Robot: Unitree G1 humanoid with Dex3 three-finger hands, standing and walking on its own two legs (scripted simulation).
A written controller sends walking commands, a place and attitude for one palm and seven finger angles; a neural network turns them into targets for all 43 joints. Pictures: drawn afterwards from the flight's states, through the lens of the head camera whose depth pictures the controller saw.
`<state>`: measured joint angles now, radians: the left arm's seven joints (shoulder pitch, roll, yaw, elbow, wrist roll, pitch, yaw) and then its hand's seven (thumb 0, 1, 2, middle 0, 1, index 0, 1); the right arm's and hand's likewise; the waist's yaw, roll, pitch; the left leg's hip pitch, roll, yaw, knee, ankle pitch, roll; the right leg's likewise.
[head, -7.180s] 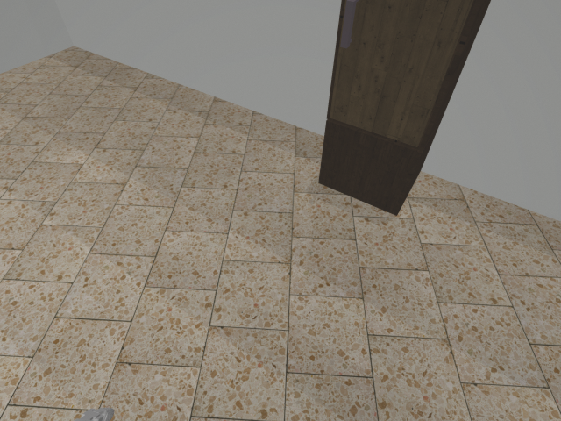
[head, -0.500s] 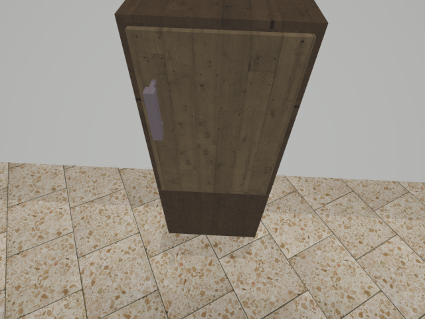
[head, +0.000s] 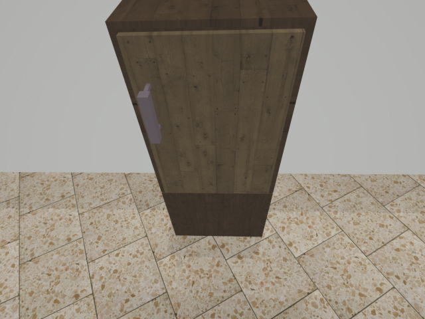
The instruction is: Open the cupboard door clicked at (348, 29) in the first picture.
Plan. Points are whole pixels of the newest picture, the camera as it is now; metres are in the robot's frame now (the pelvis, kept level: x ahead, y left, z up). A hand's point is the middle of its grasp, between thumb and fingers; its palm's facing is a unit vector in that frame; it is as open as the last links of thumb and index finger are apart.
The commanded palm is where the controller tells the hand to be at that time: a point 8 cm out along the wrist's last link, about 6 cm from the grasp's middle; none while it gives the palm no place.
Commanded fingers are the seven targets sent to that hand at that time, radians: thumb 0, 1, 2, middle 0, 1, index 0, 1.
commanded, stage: raise the hand with hooked fingers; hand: left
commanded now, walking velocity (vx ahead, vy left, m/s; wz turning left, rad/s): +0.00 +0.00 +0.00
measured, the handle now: (152, 113) +0.57 +0.20 +0.06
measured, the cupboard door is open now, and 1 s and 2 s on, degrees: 0 0 0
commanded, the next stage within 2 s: none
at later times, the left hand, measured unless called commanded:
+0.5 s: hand (113, 313) +0.14 +0.20 -0.05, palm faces +0.07 -1.00 +0.01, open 8.7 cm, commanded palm +0.13 +0.25 -0.03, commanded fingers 0.00 0.36 0.67 -0.24 -0.64 -0.24 -0.64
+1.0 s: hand (85, 274) +0.19 +0.24 +0.01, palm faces +0.03 -1.00 -0.07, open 11.7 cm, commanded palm +0.16 +0.29 +0.02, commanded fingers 0.00 -0.22 0.42 -0.28 -1.02 -0.28 -1.02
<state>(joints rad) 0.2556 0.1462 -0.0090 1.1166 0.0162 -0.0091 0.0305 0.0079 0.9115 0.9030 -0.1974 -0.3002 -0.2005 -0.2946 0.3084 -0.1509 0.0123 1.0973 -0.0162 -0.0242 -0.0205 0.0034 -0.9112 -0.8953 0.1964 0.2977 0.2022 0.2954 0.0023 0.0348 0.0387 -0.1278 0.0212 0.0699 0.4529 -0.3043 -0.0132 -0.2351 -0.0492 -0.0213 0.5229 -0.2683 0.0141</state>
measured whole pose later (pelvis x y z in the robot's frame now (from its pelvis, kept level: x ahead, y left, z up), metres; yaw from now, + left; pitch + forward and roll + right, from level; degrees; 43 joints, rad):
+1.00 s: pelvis -0.04 +0.01 -0.06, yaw +3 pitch +9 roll -2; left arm 0.25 0.31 0.30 0.09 -0.31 -0.28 -0.36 0.01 0.00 0.52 -0.26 -0.88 -0.26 -0.87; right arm 0.33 -0.26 0.03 0.57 0.03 -0.27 -0.05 0.01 -0.90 -0.90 0.20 0.30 0.21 0.30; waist -0.02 0.02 -0.08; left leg -0.67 0.04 -0.01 0.99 -0.48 0.00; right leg -0.70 -0.05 -0.07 0.93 -0.39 0.02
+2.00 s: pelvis -0.02 +0.00 -0.02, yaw +2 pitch +5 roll -1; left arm -0.09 0.42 0.45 0.39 -0.34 -0.17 -0.52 -0.01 -0.50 0.30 -0.30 -1.20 -0.30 -1.20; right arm 0.30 -0.29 0.05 0.56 0.04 -0.21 -0.09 0.01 -0.90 -0.90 0.20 0.30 0.21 0.30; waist 0.01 0.02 -0.04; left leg -0.43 0.05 0.01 0.75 -0.41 -0.02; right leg -0.48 -0.03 -0.06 0.72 -0.33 0.00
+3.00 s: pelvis -0.03 +0.00 -0.03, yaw +1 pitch +10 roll -1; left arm -0.58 0.52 0.43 0.90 -0.23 -0.26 -0.49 -0.01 -0.50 0.30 -0.30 -1.20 -0.30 -1.20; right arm 0.37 -0.29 0.05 0.60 0.03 -0.10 -0.07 0.01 -0.90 -0.90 0.20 0.30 0.21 0.30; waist -0.06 0.00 -0.06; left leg -0.58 0.05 0.02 0.81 -0.40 -0.02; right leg -0.62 -0.03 -0.05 0.77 -0.32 0.00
